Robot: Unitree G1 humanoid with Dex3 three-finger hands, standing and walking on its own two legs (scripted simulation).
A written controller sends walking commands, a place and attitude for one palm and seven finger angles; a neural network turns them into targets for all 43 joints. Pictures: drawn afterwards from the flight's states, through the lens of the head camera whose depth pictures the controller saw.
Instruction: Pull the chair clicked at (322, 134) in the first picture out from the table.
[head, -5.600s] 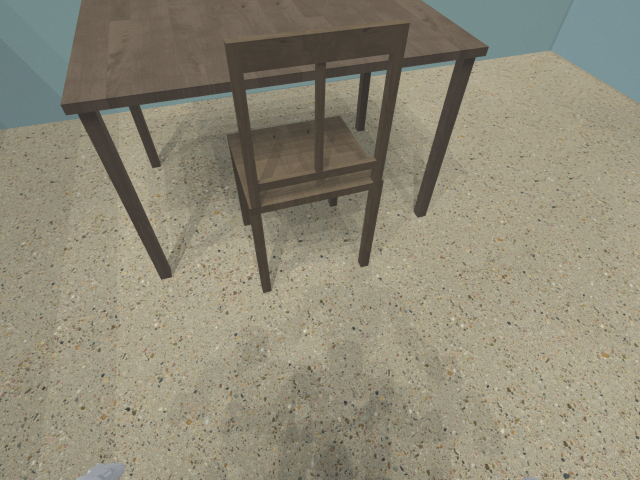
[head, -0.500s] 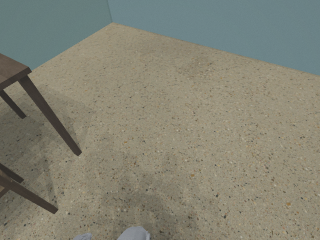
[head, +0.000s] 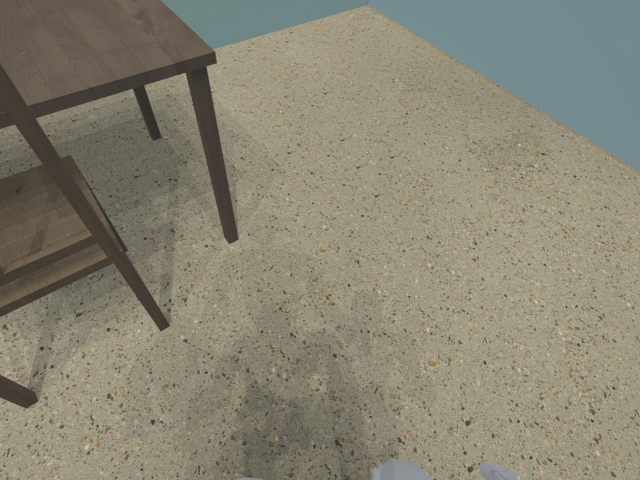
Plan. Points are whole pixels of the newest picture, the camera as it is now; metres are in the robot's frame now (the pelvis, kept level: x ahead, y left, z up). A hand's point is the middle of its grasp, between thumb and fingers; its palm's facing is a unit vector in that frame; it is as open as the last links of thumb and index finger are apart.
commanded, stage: turn to face it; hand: left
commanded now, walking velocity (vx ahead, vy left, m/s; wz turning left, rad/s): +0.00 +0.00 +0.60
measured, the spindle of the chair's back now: out of the picture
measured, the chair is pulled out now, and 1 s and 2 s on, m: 0.00 0.00 0.00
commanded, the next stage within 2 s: take the last steps up to it in 1.16 s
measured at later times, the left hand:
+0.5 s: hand out of the picture +0.02 +0.17 -0.14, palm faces +0.30 -0.92 -0.26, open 7.4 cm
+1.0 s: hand out of the picture -0.06 +0.22 -0.16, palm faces +0.56 -0.79 -0.26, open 7.4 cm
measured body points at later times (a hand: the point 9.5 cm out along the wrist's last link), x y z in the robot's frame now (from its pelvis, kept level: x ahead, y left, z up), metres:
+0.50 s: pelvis +0.00 -0.04 +0.01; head +0.04 -0.05 +0.45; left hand +0.01 +0.22 -0.12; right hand +0.14 -0.28 -0.15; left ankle -0.07 +0.10 -0.66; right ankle +0.02 -0.15 -0.74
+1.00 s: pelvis -0.01 +0.00 +0.00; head +0.01 +0.02 +0.45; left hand -0.08 +0.26 -0.14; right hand +0.20 -0.16 -0.13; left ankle -0.06 +0.09 -0.74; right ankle +0.06 -0.12 -0.69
